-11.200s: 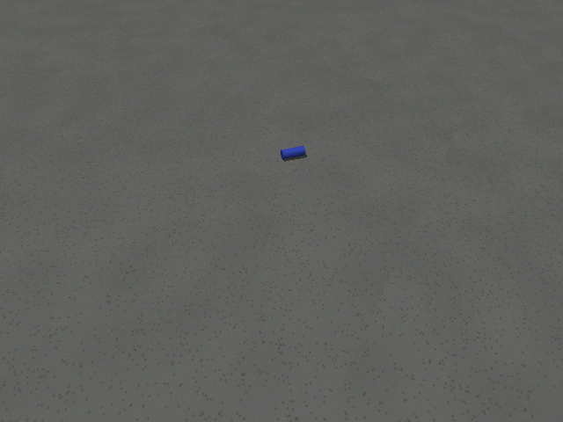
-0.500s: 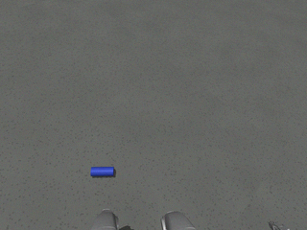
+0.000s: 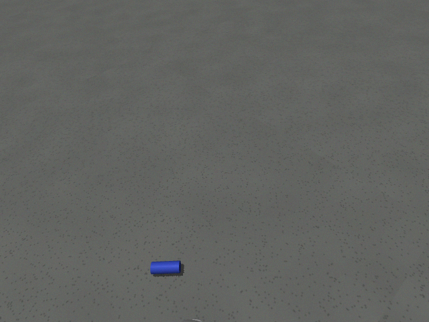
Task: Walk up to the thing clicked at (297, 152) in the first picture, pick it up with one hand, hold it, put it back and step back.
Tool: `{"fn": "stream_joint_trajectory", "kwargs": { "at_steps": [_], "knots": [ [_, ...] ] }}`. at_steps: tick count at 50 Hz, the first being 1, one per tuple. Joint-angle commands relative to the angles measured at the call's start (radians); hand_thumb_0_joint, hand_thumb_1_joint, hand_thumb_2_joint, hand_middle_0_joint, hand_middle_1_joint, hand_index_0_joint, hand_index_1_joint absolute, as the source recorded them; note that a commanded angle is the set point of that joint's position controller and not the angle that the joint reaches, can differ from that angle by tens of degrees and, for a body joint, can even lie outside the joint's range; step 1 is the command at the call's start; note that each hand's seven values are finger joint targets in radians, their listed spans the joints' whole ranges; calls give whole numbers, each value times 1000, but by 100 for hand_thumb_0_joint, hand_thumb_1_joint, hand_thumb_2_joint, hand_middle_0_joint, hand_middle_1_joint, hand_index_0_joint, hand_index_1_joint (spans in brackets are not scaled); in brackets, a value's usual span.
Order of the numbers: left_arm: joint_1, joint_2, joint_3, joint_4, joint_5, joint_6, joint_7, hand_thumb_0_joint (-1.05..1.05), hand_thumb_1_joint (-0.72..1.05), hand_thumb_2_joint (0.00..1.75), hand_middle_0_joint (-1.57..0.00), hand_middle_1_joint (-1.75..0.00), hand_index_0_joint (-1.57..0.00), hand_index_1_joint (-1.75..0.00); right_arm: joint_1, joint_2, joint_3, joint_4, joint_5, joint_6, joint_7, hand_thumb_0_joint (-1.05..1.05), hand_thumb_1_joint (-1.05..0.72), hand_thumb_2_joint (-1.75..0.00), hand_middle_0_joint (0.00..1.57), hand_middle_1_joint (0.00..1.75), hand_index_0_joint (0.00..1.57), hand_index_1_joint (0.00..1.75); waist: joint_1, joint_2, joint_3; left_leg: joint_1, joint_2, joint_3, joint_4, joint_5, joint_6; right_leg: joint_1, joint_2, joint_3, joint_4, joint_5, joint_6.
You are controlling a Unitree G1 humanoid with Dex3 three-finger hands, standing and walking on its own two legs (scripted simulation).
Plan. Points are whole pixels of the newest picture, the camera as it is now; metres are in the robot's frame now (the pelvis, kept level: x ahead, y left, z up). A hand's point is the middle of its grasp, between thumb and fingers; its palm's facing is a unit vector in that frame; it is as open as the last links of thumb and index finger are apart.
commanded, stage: walk up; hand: left
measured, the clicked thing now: (165, 267) +0.52 +0.30 -0.74
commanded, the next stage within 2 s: stand in 1.14 s
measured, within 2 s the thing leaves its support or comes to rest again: neither
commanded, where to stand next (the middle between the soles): +0.15 +0.04 m, yaw +2 degrees
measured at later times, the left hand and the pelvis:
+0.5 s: hand out of the picture +0.09 +0.34 -0.18, palm faces +0.08 -0.94 -0.34, open 7.4 cm; pelvis +0.03 +0.06 -0.01, yaw +4 degrees
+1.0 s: hand out of the picture +0.00 +0.33 -0.12, palm faces +0.06 -0.89 -0.45, open 7.4 cm; pelvis -0.01 +0.04 +0.00, yaw +1 degrees
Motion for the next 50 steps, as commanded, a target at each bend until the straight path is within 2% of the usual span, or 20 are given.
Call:
{"fn": "stream_joint_trajectory", "kwargs": {
  "at_steps": [1, 7, 11, 12, 13, 14, 15, 18, 22, 24, 31, 35, 36, 37, 38, 39, 40, 42, 46, 50],
  "knots": [
    [3, 288, 74, -90, -10, -52, 24, 0, 90, 90, -20, -30, -20, -30, -109, -138, -47, -153, 2, -36, 24, 0, -90, -90, 20, 30, 20, 30, 39, -238, 130, -190, 57, -13, -167, -12, -7, 139, -296, 250, -237, 346, -144],
    [-70, 330, 64, -120, 6, -52, 9, 0, 90, 90, -20, -30, -20, -30, -137, -135, -57, -162, 15, -37, 52, 0, -90, -90, 20, 30, 20, 30, 32, -311, 120, 78, 91, 159, -345, -25, 40, -59, -274, 109, -250, 165, -170],
    [-110, 224, 10, -118, -17, -10, 14, 0, 90, 90, -20, -30, -20, -30, 19, -138, -55, -65, 35, -65, 2, 0, -90, -90, 20, 30, 20, 30, -70, -106, 18, 465, 8, 230, -538, 244, 51, -206, -144, -53, 209, 500, -94],
    [-71, 169, -6, -121, -30, -6, 14, 0, 90, 90, -20, -30, -20, -30, 77, -197, -74, -62, 25, -76, -16, 0, -90, -90, 20, 30, 20, 30, -103, 47, -62, 585, 115, 54, -571, 386, 101, -307, -81, -46, 415, 307, -44],
    [-32, 113, -22, -132, -36, 1, 17, 0, 90, 90, -20, -30, -20, -30, 91, -251, -76, -84, 18, -89, -35, 0, -90, -90, 20, 30, 20, 30, -80, 160, -118, 596, 368, -322, -620, 588, 191, -374, 42, 52, 568, -205, -6],
    [3, 193, -7, -104, -45, 22, 29, 0, 90, 90, -20, -30, -20, -30, 35, -265, -70, -109, 46, -90, -37, 0, -90, -90, 20, 30, 20, 30, -55, 25, -186, 490, 469, -459, -693, 499, 308, -282, 5, 141, 615, -217, -25],
    [-39, 239, -3, -83, -40, 31, 30, 0, 90, 90, -20, -30, -20, -30, -28, -262, -72, -103, 55, -83, -37, 0, -90, -90, 20, 30, 20, 30, -50, -5, -153, 402, 449, -441, -724, 363, 323, -260, -30, 164, 640, -202, -33],
    [-37, 220, 8, -43, -40, 59, 19, 0, 90, 90, -20, -30, -20, -30, -153, -180, -39, -123, 45, -86, -61, 0, -90, -90, 20, 30, 20, 30, 5, -55, -68, 279, 326, -143, -664, 357, 195, -261, -55, 217, 571, -112, -41],
    [-74, 210, 20, -54, -31, 103, 31, 0, 90, 90, -20, -30, -20, -30, -163, -207, -45, -119, 33, -71, -88, 0, -90, -90, 20, 30, 20, 30, -7, 26, -32, 252, 373, -93, -607, 741, 258, -310, 34, 256, 694, -130, -4],
    [-100, 209, 19, -62, -35, 106, 36, 0, 90, 90, -20, -30, -20, -30, -181, -196, -47, -131, 31, -67, -93, 0, -90, -90, 20, 30, 20, 30, -15, 56, -57, 247, 368, -50, -591, 796, 274, -332, 57, 270, 733, -119, 4],
    [-106, 214, 17, -39, -43, 89, 28, 0, 90, 90, -20, -30, -20, -30, -286, -176, -44, -182, 5, -22, -69, 0, -90, -90, 20, 30, 20, 30, -19, 160, -141, 227, 317, 9, -568, 393, 271, -242, 13, 129, 480, -82, 24],
    [4, 209, 40, 18, -12, 62, 6, 0, 90, 90, -20, -30, -20, -30, -290, -217, -59, -174, 3, -2, -52, 0, -90, -90, 20, 30, 20, 30, 28, 77, -232, 182, 283, 6, -503, -176, 206, -27, 28, 52, 43, -32, -10],
    [15, 224, 53, 37, 4, 53, 2, 0, 90, 90, -20, -30, -20, -30, -247, -200, -56, -158, 3, 7, -52, 0, -90, -90, 20, 30, 20, 30, 30, -11, -202, 45, 242, 25, -404, -326, 167, 61, 22, 124, -38, -96, -25],
    [0, 278, 69, 26, 25, 46, 5, 0, 90, 90, -20, -30, -20, -30, -217, -135, -36, -160, 5, 8, -52, 0, -90, -90, 20, 30, 20, 30, 36, -220, -116, -149, 141, 104, -250, -425, 107, 66, -63, 349, -181, -390, -80],
    [-101, 359, 87, -27, 38, 45, 12, 0, 90, 90, -20, -30, -20, -30, -263, -92, -24, -170, 12, -5, -56, 0, -90, -90, 20, 30, 20, 30, 50, -353, -16, -249, 24, 109, -117, -299, 20, -96, -289, 704, -319, -633, -185],
    [-201, 429, 90, -61, 39, 46, 14, 0, 90, 90, -20, -30, -20, -30, -347, -182, -51, -152, 5, -20, -69, 0, -90, -90, 20, 30, 20, 30, 69, -312, 55, -92, 76, -9, -43, -245, 15, -357, -402, 840, -391, -749, -270],
    [-287, 379, 76, -72, 33, 42, 7, 0, 90, 90, -20, -30, -20, -30, -321, -222, -65, -107, 18, -30, -64, 0, -90, -90, 20, 30, 20, 30, 19, -276, 119, 17, 93, 2, -34, -191, 11, -472, -360, 724, -357, -684, -239],
    [-275, 264, 50, -46, 26, 15, 15, 0, 90, 90, -20, -30, -20, -30, -217, -157, -46, -52, 32, -37, -36, 0, -90, -90, 20, 30, 20, 30, -17, -225, 91, -11, 63, 86, -92, -111, 9, -261, -199, 413, -238, -352, -172],
    [-70, 333, 91, -30, 22, -13, -10, 0, 90, 90, -20, -30, -20, -30, -226, -185, -43, -78, 17, -59, 0, 0, -90, -90, 20, 30, 20, 30, 96, -336, 94, -252, 41, 105, -152, -162, -1, 101, -236, 522, -303, -488, -213],
    [-36, 307, 78, -27, 5, -9, -15, 0, 90, 90, -20, -30, -20, -30, -240, -142, -35, -86, 11, -86, 16, 0, -90, -90, 20, 30, 20, 30, 93, -318, 135, -151, 68, 129, -338, -189, 4, 120, -250, 418, -269, -180, -215]
  ]
}}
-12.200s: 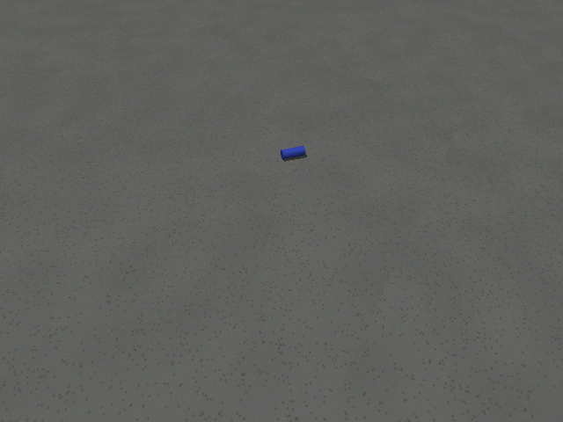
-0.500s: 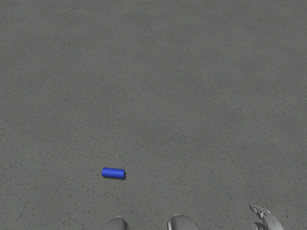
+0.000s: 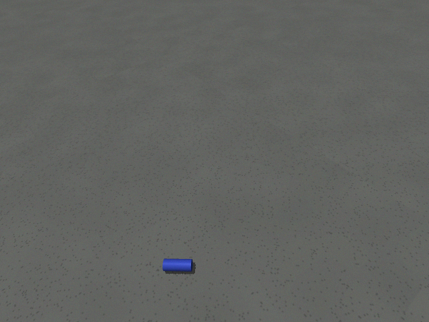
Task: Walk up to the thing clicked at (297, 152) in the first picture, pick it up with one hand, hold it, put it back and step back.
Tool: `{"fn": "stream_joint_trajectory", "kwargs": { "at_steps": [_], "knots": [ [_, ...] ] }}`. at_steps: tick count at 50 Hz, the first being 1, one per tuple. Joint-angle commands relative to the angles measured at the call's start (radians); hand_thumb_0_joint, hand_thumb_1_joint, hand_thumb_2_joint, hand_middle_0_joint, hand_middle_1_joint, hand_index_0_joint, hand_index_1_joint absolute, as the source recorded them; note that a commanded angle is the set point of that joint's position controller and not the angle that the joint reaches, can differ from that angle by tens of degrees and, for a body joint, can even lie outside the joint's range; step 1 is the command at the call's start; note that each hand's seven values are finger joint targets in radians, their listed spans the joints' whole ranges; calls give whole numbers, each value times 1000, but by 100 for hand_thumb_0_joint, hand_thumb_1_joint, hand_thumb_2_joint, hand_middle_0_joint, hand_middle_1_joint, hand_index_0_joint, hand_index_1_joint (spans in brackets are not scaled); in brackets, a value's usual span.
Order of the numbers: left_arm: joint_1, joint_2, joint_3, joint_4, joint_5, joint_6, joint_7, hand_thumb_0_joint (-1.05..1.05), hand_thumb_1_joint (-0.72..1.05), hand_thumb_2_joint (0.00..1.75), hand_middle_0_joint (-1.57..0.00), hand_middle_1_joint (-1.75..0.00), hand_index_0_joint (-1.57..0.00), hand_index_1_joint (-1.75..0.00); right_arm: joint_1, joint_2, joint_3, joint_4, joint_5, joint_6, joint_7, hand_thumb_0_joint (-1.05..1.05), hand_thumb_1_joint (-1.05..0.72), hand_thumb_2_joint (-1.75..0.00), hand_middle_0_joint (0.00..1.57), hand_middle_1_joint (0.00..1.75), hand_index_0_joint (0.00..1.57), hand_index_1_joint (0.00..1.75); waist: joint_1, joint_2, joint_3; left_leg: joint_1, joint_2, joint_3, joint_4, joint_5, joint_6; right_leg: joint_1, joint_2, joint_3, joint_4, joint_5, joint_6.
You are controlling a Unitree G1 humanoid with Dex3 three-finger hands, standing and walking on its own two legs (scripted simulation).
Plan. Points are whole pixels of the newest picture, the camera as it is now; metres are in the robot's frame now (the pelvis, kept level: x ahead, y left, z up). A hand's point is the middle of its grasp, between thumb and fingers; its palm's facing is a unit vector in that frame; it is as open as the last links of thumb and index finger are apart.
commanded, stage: walk up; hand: left
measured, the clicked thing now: (177, 265) +0.54 +0.25 -0.73
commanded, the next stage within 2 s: stand in 0.14 s
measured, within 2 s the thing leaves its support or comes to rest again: neither
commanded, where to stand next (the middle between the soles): +0.16 +0.00 m, yaw +0 degrees
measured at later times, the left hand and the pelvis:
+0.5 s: hand out of the picture +0.13 +0.29 -0.15, palm faces -0.03 -0.95 -0.31, open 7.4 cm; pelvis +0.04 +0.04 +0.01, yaw -1 degrees
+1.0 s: hand out of the picture +0.13 +0.27 -0.13, palm faces -0.02 -0.94 -0.34, open 7.4 cm; pelvis +0.04 +0.02 +0.02, yaw +1 degrees
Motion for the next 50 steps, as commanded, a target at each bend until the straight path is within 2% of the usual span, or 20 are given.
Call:
{"fn": "stream_joint_trajectory", "kwargs": {
  "at_steps": [1, 3, 5, 6, 7, 8, 9, 10, 12, 14, 16, 19, 23, 24, 26, 28, 30, 38, 43, 50],
  "knots": [
    [21, 302, 71, -71, -17, -21, 9, 0, 90, 90, -20, -30, -20, -30, -190, -161, -50, -170, -1, -83, 5, 0, -90, -90, 20, 30, 20, 30, 56, -274, 123, -187, 33, -2, -214, -40, 13, 142, -200, 281, -315, -82, -193],
    [-60, 304, 60, -102, -18, -17, 4, 0, 90, 90, -20, -30, -20, -30, -80, -158, -59, -147, 6, -88, 6, 0, -90, -90, 20, 30, 20, 30, -13, -289, 58, 23, 24, 39, -315, 37, 31, 49, -175, 196, -282, 29, -166],
    [-142, 244, 31, -133, -17, 0, 1, 0, 90, 90, -20, -30, -20, -30, 171, -181, -90, -58, 10, -100, -13, 0, -90, -90, 20, 30, 20, 30, -144, -116, -53, 422, -17, 64, -483, 223, 28, -146, -88, 64, 24, 67, -108],
    [-105, 171, 7, -146, -20, 7, -4, 0, 90, 90, -20, -30, -20, -30, 269, -247, -116, -40, 0, -106, -33, 0, -90, -90, 20, 30, 20, 30, -183, 114, -87, 593, 67, -128, -541, 81, 36, -340, 2, -23, 339, -33, -60],
    [-79, 33, -24, -131, -48, 0, 27, 0, 90, 90, -20, -30, -20, -30, 142, -239, -71, -72, 6, -109, -53, 0, -90, -90, 20, 30, 20, 30, -114, 300, -16, 475, 376, -534, -683, 331, 15, -426, 123, 113, 392, -176, 0],
    [-140, 175, 4, -140, -64, 20, 52, 0, 90, 90, -20, -30, -20, -30, 20, -244, -73, -114, 0, -101, -61, 0, -90, -90, 20, 30, 20, 30, -97, 59, -4, 317, 363, -478, -653, 351, 100, -305, 58, 183, 380, -119, -16],
    [-143, 207, 9, -134, -82, 28, 60, 0, 90, 90, -20, -30, -20, -30, -64, -240, -69, -137, 7, -98, -65, 0, -90, -90, 20, 30, 20, 30, -43, 44, 51, 211, 372, -482, -642, 387, 190, -291, 55, 162, 423, -115, -14],
    [-132, 218, 4, -102, -68, 32, 58, 0, 90, 90, -20, -30, -20, -30, -93, -199, -60, -146, 17, -93, -67, 0, -90, -90, 20, 30, 20, 30, -35, -14, 67, 187, 321, -367, -657, 364, 186, -265, 40, 166, 416, -95, -18],
    [-56, 189, 0, -40, -60, 35, 46, 0, 90, 90, -20, -30, -20, -30, -118, -168, -46, -150, 16, -87, -75, 0, -90, -90, 20, 30, 20, 30, -20, 66, 29, 243, 277, -263, -676, 325, 130, -219, 33, 146, 335, -56, -7],
    [-49, 186, -3, -21, -52, 40, 41, 0, 90, 90, -20, -30, -20, -30, -99, -182, -47, -128, 21, -91, -76, 0, -90, -90, 20, 30, 20, 30, -25, 99, 4, 259, 276, -248, -667, 375, 124, -186, 33, 134, 282, -15, 3],
    [-71, 191, -7, -8, -50, 45, 36, 0, 90, 90, -20, -30, -20, -30, -134, -163, -39, -122, 19, -92, -76, 0, -90, -90, 20, 30, 20, 30, -25, 96, 15, 257, 251, -201, -681, 350, 112, -176, 29, 120, 228, 18, 11],
    [-118, 175, -18, -1, -46, 39, 28, 0, 90, 90, -20, -30, -20, -30, -196, -161, -33, -111, 12, -84, -70, 0, -90, -90, 20, 30, 20, 30, -24, 116, 6, 201, 230, -151, -668, 287, 145, -76, 13, 48, 74, 39, 19],
    [-167, 160, -29, 24, -43, 21, 24, 0, 90, 90, -20, -30, -20, -30, -217, -160, -28, -81, 10, -67, -58, 0, -90, -90, 20, 30, 20, 30, -40, 73, 0, 173, 204, -143, -627, 223, 131, 47, 32, 1, -138, 146, 23],
    [-172, 159, -34, 24, -41, 11, 27, 0, 90, 90, -20, -30, -20, -30, -235, -155, -25, -77, 16, -64, -55, 0, -90, -90, 20, 30, 20, 30, -23, 48, -9, 178, 191, -127, -598, 249, 102, 90, 12, 29, -263, 259, 21],
    [-214, 217, -28, 25, -30, -9, 36, 0, 90, 90, -20, -30, -20, -30, -203, -98, -9, -60, 30, -66, -55, 0, -90, -90, 20, 30, 20, 30, -50, -102, -68, 183, 121, -82, -528, 316, 41, 156, -106, 182, -275, 471, -25],
    [-294, 216, -34, 41, -35, -11, 34, 0, 90, 90, -20, -30, -20, -30, -171, -85, 0, -18, 28, -64, -52, 0, -90, -90, 20, 30, 20, 30, -89, -129, -48, 305, 113, -75, -629, 263, 45, 24, -86, 153, -243, 335, -34],
    [-271, 150, -55, 62, -44, -6, 29, 0, 90, 90, -20, -30, -20, -30, -252, -124, -8, 1, 17, -68, -48, 0, -90, -90, 20, 30, 20, 30, -45, -102, -52, 361, 131, -89, -589, 331, 47, 22, -51, 104, -288, 313, -11],
    [-300, 180, -59, 109, -43, -10, 37, 0, 90, 90, -20, -30, -20, -30, -278, -94, 6, 72, 18, -55, -36, 0, -90, -90, 20, 30, 20, 30, -50, -104, -10, 301, 125, -80, -639, 263, 30, 34, -72, 117, -365, 233, -1],
    [-308, 182, -61, 133, -42, -14, 37, 0, 90, 90, -20, -30, -20, -30, -290, -101, 9, 97, 16, -57, -35, 0, -90, -90, 20, 30, 20, 30, -47, -56, -66, 321, 138, -79, -651, 316, 28, 94, -74, 101, -357, 316, 1],
    [-320, 190, -57, 160, -43, -6, 34, 0, 90, 90, -20, -30, -20, -30, -302, -112, 10, 123, 15, -56, -38, 0, -90, -90, 20, 30, 20, 30, -44, -14, -38, 272, 141, -88, -691, 225, 20, 83, -61, 96, -376, 218, 2]
  ]
}}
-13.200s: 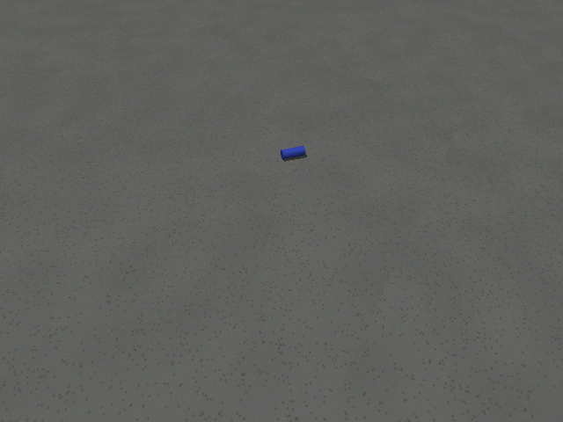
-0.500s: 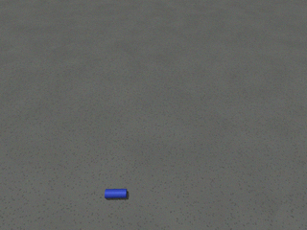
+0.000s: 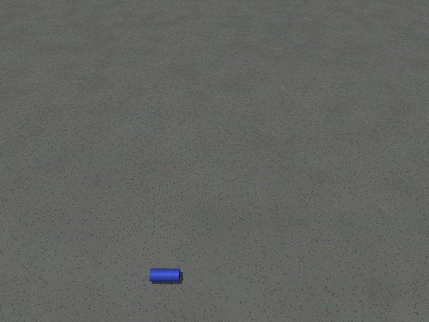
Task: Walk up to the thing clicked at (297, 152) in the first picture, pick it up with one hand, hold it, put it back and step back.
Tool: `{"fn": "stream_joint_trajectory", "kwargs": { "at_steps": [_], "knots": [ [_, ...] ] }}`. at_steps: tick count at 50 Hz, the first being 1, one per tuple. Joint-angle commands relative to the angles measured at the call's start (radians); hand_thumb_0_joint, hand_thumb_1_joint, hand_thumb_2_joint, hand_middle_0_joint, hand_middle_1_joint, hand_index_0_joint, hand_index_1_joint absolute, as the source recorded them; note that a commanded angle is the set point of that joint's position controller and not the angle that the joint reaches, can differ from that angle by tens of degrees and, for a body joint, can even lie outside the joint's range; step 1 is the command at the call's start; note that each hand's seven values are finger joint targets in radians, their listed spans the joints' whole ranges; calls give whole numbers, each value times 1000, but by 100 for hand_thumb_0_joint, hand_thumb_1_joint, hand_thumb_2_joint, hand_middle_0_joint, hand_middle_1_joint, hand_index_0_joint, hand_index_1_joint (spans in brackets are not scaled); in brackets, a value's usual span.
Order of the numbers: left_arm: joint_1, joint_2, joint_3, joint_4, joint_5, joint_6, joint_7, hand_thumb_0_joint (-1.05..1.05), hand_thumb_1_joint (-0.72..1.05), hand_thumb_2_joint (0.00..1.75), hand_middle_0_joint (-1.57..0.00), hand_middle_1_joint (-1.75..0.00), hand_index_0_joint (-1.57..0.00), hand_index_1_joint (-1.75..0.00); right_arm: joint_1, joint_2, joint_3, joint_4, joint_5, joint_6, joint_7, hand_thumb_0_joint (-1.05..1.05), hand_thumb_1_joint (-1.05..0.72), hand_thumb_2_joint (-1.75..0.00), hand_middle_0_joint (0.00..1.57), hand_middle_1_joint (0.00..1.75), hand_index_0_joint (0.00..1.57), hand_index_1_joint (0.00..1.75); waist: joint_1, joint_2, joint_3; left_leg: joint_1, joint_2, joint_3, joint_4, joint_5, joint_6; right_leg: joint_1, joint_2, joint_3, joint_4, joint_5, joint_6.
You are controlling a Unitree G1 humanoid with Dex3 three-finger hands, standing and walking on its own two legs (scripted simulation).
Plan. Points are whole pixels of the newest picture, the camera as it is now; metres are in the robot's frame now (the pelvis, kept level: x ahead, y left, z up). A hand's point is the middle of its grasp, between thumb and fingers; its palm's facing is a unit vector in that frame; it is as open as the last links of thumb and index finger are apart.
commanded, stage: stand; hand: left
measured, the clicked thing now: (165, 274) +0.50 +0.22 -0.75
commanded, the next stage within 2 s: walk up in 1.74 s
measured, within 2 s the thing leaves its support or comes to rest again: neither
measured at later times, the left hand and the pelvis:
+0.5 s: hand out of the picture +0.07 +0.26 -0.15, palm faces +0.00 -0.93 -0.36, open 7.4 cm; pelvis +0.00 +0.00 +0.00, yaw +1 degrees
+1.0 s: hand out of the picture +0.09 +0.24 -0.15, palm faces +0.00 -0.94 -0.34, open 7.4 cm; pelvis +0.01 -0.01 +0.00, yaw +1 degrees
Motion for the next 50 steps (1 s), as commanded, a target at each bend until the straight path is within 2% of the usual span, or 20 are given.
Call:
{"fn": "stream_joint_trajectory", "kwargs": {
  "at_steps": [1, 4, 5, 8, 12, 15, 17, 18, 20, 22, 23, 24, 25, 29, 31, 33, 38, 44, 48, 50],
  "knots": [
    [-48, 225, 44, -48, -1, -17, 7, 0, 90, 90, -20, -30, -20, -30, -64, -196, -38, -57, 2, -28, -15, 0, -90, -90, 20, 30, 20, 30, 10, 32, -64, -23, 111, -128, -103, -76, 9, -7, -120, 118, -78, -46, -26],
    [-52, 219, 44, -44, -2, -19, 7, 0, 90, 90, -20, -30, -20, -30, -70, -201, -39, -55, 1, -30, -16, 0, -90, -90, 20, 30, 20, 30, 13, 13, -90, -9, 114, -124, -84, -14, 13, 17, -126, 118, -76, -5, -27],
    [-55, 213, 42, -40, -1, -18, 6, 0, 90, 90, -20, -30, -20, -30, -64, -203, -37, -52, 1, -29, -17, 0, -90, -90, 20, 30, 20, 30, 6, 25, -87, -17, 115, -126, -93, -35, 13, 9, -122, 117, -78, -11, -23],
    [-58, 220, 43, -40, -2, -20, 6, 0, 90, 90, -20, -30, -20, -30, -62, -202, -36, -52, 1, -32, -17, 0, -90, -90, 20, 30, 20, 30, 6, 9, -110, 21, 119, -122, -77, 39, 14, 14, -129, 116, -75, 42, -28],
    [-52, 212, 43, -32, -3, -14, 6, 0, 90, 90, -20, -30, -20, -30, -55, -208, -34, -46, 1, -28, -20, 0, -90, -90, 20, 30, 20, 30, 7, 14, -70, -22, 116, -131, -98, -54, 13, -2, -120, 110, -83, -32, -23],
    [-48, 217, 44, -29, -3, -13, 5, 0, 90, 90, -20, -30, -20, -30, -61, -211, -33, -49, 1, -30, -20, 0, -90, -90, 20, 30, 20, 30, 9, 12, -85, -13, 123, -135, -101, -19, 14, 13, -123, 108, -73, 5, -26],
    [-43, 214, 44, -27, -1, -9, 4, 0, 90, 90, -20, -30, -20, -30, -53, -209, -31, -46, 0, -29, -21, 0, -90, -90, 20, 30, 20, 30, 10, 18, -66, -35, 122, -143, -120, -87, 12, -3, -116, 101, -72, -40, -25],
    [-37, 216, 44, -26, -1, -10, 4, 0, 90, 90, -20, -30, -20, -30, -60, -214, -32, -48, 1, -29, -22, 0, -90, -90, 20, 30, 20, 30, 13, 8, -64, -27, 120, -142, -110, -82, 14, -11, -117, 106, -77, -47, -25],
    [-45, 209, 43, -29, 0, -11, 4, 0, 90, 90, -20, -30, -20, -30, -56, -214, -31, -50, -1, -31, -21, 0, -90, -90, 20, 30, 20, 30, 10, 6, -92, -20, 125, -139, -104, -16, 17, 17, -123, 101, -69, 12, -26],
    [-37, 210, 43, -25, -1, -11, 4, 0, 90, 90, -20, -30, -20, -30, -51, -212, -30, -48, 1, -32, -22, 0, -90, -90, 20, 30, 20, 30, 9, -3, -79, -10, 123, -140, -104, -20, 15, -3, -119, 100, -72, -11, -24],
    [-42, 216, 42, -28, 0, -13, 4, 0, 90, 90, -20, -30, -20, -30, -53, -207, -29, -51, -1, -33, -21, 0, -90, -90, 20, 30, 20, 30, 9, -8, -93, 1, 124, -134, -95, 21, 16, 4, -125, 102, -70, 12, -25],
    [-27, 205, 39, -24, -2, -12, 4, 0, 90, 90, -20, -30, -20, -30, -53, -211, -29, -49, 1, -31, -21, 0, -90, -90, 20, 30, 20, 30, 12, -3, -73, 3, 118, -136, -96, -20, 15, -26, -120, 102, -84, -24, -22],
    [-38, 215, 41, -28, 0, -14, 6, 0, 90, 90, -20, -30, -20, -30, -56, -212, -32, -53, 0, -30, -20, 0, -90, -90, 20, 30, 20, 30, 7, -4, -91, 10, 120, -132, -85, 5, 19, -7, -125, 102, -81, -6, -23],
    [-38, 216, 43, -27, -1, -10, 6, 0, 90, 90, -20, -30, -20, -30, -49, -209, -28, -50, 0, -27, -21, 0, -90, -90, 20, 30, 20, 30, 6, 0, -65, -19, 118, -139, -104, -59, 16, -20, -119, 99, -81, -47, -23],
    [-34, 217, 41, -28, -1, -13, 6, 0, 90, 90, -20, -30, -20, -30, -52, -210, -29, -54, 0, -26, -19, 0, -90, -90, 20, 30, 20, 30, 7, -7, -81, 0, 115, -134, -90, -24, 18, -21, -123, 104, -90, -42, -23],
    [-39, 217, 40, -32, -2, -16, 6, 0, 90, 90, -20, -30, -20, -30, -47, -208, -28, -53, -1, -29, -19, 0, -90, -90, 20, 30, 20, 30, 5, 2, -106, 17, 118, -127, -75, 51, 16, 1, -130, 106, -83, 20, -24],
    [-28, 220, 43, -27, -1, -16, 6, 0, 90, 90, -20, -30, -20, -30, -50, -211, -27, -53, 1, -32, -23, 0, -90, -90, 20, 30, 20, 30, 10, 9, -132, 26, 125, -125, -72, 133, 15, 46, -133, 96, -60, 119, -22],
    [-45, 215, 43, -29, 1, -10, 8, 0, 90, 90, -20, -30, -20, -30, -45, -212, -24, -50, -1, -25, -27, 0, -90, -90, 20, 30, 20, 30, 7, 7, -101, 8, 126, -122, -76, 78, 14, 36, -132, 96, -78, 70, -21],
    [-36, 210, 41, -24, -1, -8, 7, 0, 90, 90, -20, -30, -20, -30, -43, -212, -23, -49, 1, -23, -25, 0, -90, -90, 20, 30, 20, 30, 9, 9, -52, -21, 118, -129, -97, -1, 10, 3, -122, 95, -97, -11, -19],
    [-34, 209, 41, -26, 1, -9, 6, 0, 90, 90, -20, -30, -20, -30, -46, -214, -24, -51, 2, -25, -25, 0, -90, -90, 20, 30, 20, 30, 9, 17, -61, -7, 121, -130, -95, -1, 12, -1, -124, 98, -94, -8, -22]
  ]
}}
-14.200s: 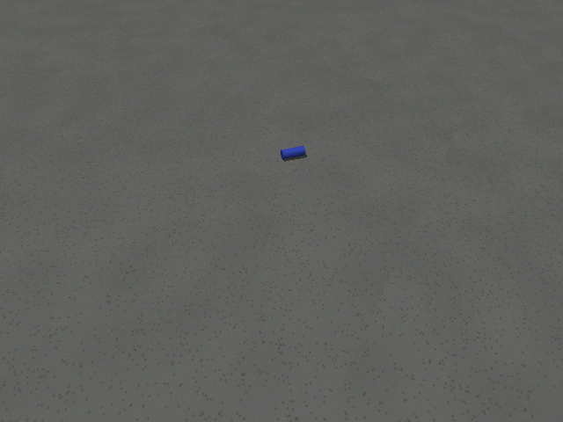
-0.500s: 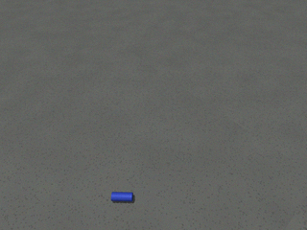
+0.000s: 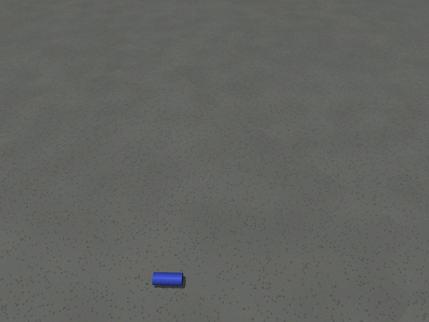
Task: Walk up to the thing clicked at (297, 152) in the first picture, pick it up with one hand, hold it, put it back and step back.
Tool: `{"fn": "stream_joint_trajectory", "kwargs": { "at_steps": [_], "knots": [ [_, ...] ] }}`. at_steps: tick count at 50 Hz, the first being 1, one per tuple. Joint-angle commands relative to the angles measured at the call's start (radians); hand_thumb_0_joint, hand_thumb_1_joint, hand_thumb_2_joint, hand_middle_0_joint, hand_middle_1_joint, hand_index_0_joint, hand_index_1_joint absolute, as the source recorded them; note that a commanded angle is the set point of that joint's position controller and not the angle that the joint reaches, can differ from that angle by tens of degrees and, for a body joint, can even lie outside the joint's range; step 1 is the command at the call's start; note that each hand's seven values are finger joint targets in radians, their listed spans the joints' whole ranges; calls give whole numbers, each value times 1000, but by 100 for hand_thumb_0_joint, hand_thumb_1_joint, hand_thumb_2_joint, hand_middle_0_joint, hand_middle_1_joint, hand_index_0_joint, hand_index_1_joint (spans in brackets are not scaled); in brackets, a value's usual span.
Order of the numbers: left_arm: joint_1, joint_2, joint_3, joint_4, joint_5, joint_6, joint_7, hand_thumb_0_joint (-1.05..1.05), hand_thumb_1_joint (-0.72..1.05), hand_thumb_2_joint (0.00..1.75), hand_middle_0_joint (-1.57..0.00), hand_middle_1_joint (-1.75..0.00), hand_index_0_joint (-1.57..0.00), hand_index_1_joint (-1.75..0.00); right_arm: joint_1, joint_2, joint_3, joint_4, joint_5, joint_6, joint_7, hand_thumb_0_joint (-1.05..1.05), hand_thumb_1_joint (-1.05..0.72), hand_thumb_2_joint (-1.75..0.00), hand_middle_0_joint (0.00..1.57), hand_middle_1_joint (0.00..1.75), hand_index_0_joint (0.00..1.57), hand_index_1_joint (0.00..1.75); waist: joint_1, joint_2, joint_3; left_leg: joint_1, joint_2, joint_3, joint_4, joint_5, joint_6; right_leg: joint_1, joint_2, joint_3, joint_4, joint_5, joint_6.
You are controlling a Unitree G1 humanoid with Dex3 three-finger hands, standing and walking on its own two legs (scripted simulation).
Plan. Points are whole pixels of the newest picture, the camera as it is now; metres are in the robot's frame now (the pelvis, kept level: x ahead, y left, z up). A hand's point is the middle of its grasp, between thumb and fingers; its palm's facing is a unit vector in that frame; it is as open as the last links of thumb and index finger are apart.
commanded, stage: stand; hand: left
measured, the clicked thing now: (168, 278) +0.49 +0.22 -0.76
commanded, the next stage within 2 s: walk up in 0.74 s
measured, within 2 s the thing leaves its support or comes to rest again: neither
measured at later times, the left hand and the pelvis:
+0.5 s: hand out of the picture +0.08 +0.25 -0.15, palm faces -0.02 -0.94 -0.35, open 7.4 cm; pelvis +0.01 +0.00 +0.00, yaw +0 degrees
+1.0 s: hand out of the picture +0.10 +0.25 -0.16, palm faces -0.04 -0.92 -0.38, open 7.4 cm; pelvis +0.04 -0.03 -0.01, yaw -2 degrees
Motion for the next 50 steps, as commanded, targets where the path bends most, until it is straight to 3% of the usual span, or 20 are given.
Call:
{"fn": "stream_joint_trajectory", "kwargs": {
  "at_steps": [1, 6, 9, 12, 22, 29, 36, 37, 38, 40, 41, 42, 43, 44, 45, 46, 47, 48, 49, 50],
  "knots": [
    [-44, 219, 39, -58, -2, -17, 9, 0, 90, 90, -20, -30, -20, -30, -33, -208, -40, -58, 1, -24, -13, 0, -90, -90, 20, 30, 20, 30, 0, -3, -43, -25, 115, -109, -73, 8, 25, 4, -132, 116, -65, 6, -12],
    [-39, 217, 40, -57, 0, -17, 9, 0, 90, 90, -20, -30, -20, -30, -33, -207, -40, -62, 1, -22, -14, 0, -90, -90, 20, 30, 20, 30, 2, -8, -47, -24, 112, -109, -71, 3, 28, 4, -131, 116, -67, 2, -10],
    [-44, 222, 40, -60, -2, -21, 10, 0, 90, 90, -20, -30, -20, -30, -39, -208, -41, -68, 1, -24, -14, 0, -90, -90, 20, 30, 20, 30, 1, -16, -70, -4, 116, -108, -58, 58, 31, 18, -135, 114, -61, 52, -11],
    [-41, 221, 39, -59, -3, -19, 10, 0, 90, 90, -20, -30, -20, -30, -31, -206, -39, -63, 2, -23, -14, 0, -90, -90, 20, 30, 20, 30, 3, -10, -54, 0, 113, -109, -61, 28, 29, -3, -134, 119, -71, 8, -11],
    [-34, 219, 41, -59, -5, -18, 11, 0, 90, 90, -20, -30, -20, -30, -20, -209, -39, -65, 2, -23, -17, 0, -90, -90, 20, 30, 20, 30, 0, 1, -79, 10, 117, -103, -51, 113, 29, 37, -137, 113, -51, 115, -17],
    [-30, 219, 41, -53, -2, -15, 12, 0, 90, 90, -20, -30, -20, -30, -24, -206, -37, -68, 2, -20, -19, 0, -90, -90, 20, 30, 20, 30, 2, -12, -56, 7, 115, -108, -60, 71, 27, 17, -134, 110, -61, 59, -12],
    [-40, 217, 42, -60, -3, -18, 14, 0, 90, 90, -20, -30, -20, -30, -19, -202, -36, -72, 2, -19, -19, 0, -90, -90, 20, 30, 20, 30, -3, -8, -55, 3, 114, -105, -55, 104, 28, 36, -137, 109, -62, 112, -12],
    [10, 252, 89, -94, 13, -9, -4, 0, 90, 90, -20, -30, -20, -30, 38, -251, -74, -96, -14, -32, -17, 0, -90, -90, 20, 30, 20, 30, 3, -65, -104, 35, 73, -73, -3, -189, 73, 25, -78, 84, -16, -201, -43],
    [4, 252, 92, -98, 20, -1, -11, 0, 90, 90, -20, -30, -20, -30, 62, -260, -81, -92, -22, -33, -16, 0, -90, -90, 20, 30, 20, 30, -5, -52, -54, 16, 79, -97, -5, -363, 91, -68, -73, 97, 8, -377, -57],
    [-14, 227, 97, -126, 28, 8, -22, 0, 90, 90, -20, -30, -20, -30, 118, -272, -93, -93, -27, -32, -15, 0, -90, -90, 20, 30, 20, 30, -26, 13, 32, 19, 138, -206, -66, -538, 128, -242, -47, 88, 95, -467, -53],
    [-12, 208, 99, -135, 28, 10, -26, 0, 90, 90, -20, -30, -20, -30, 130, -290, -105, -101, -28, -32, -17, 0, -90, -90, 20, 30, 20, 30, -30, 73, 76, 3, 210, -293, -131, -587, 166, -290, -14, 42, 219, -402, -42],
    [-19, 205, 103, -151, 31, 13, -28, 0, 90, 90, -20, -30, -20, -30, 115, -312, -118, -120, -29, -36, -21, 0, -90, -90, 20, 30, 20, 30, -32, 113, 126, -42, 300, -374, -187, -544, 221, -315, -15, 24, 370, -301, -27],
    [-8, 214, 108, -170, 32, 12, -30, 0, 90, 90, -20, -30, -20, -30, 91, -337, -129, -144, -30, -46, -26, 0, -90, -90, 20, 30, 20, 30, -25, 111, 136, -14, 350, -411, -177, -396, 261, -357, -48, 76, 443, -319, -28],
    [2, 210, 109, -187, 27, 6, -31, 0, 90, 90, -20, -30, -20, -30, 87, -336, -130, -158, -33, -56, -28, 0, -90, -90, 20, 30, 20, 30, -16, 112, 124, 45, 354, -392, -136, -227, 271, -391, -81, 103, 414, -336, -31],
    [-4, 214, 108, -200, 25, 0, -34, 0, 90, 90, -20, -30, -20, -30, 108, -313, -127, -167, -33, -59, -28, 0, -90, -90, 20, 30, 20, 30, -24, 94, 80, 113, 328, -347, -97, -102, 261, -409, -71, 89, 398, -351, -30],
    [6, 212, 112, -209, 23, -2, -35, 0, 90, 90, -20, -30, -20, -30, 116, -314, -129, -178, -32, -59, -27, 0, -90, -90, 20, 30, 20, 30, -20, 118, 54, 109, 313, -310, -74, -75, 249, -374, -82, 88, 369, -355, -27],
    [50, 206, 110, -205, 19, -7, -36, 0, 90, 90, -20, -30, -20, -30, 74, -321, -134, -196, -31, -56, -23, 0, -90, -90, 20, 30, 20, 30, 8, 166, 41, 88, 298, -266, -35, -52, 228, -297, -102, 93, 283, -318, -34],
    [90, 195, 107, -187, 21, -15, -33, 0, 90, 90, -20, -30, -20, -30, 34, -294, -128, -211, -27, -47, -17, 0, -90, -90, 20, 30, 20, 30, 30, 148, 11, 45, 237, -170, 40, 24, 193, -176, -67, 44, 153, -218, -28],
    [150, 185, 110, -158, 20, -24, -25, 0, 90, 90, -20, -30, -20, -30, 10, -251, -114, -228, -17, -35, -12, 0, -90, -90, 20, 30, 20, 30, 62, 116, -27, -15, 161, -67, 158, 87, 136, -24, -28, 18, 27, -65, -11],
    [215, 236, 123, -134, 24, -32, -11, 0, 90, 90, -20, -30, -20, -30, 14, -187, -93, -243, -5, -26, -12, 0, -90, -90, 20, 30, 20, 30, 78, -50, -55, -111, 68, 17, 340, 31, 75, 108, -91, 137, -57, 93, -5]
  ]
}}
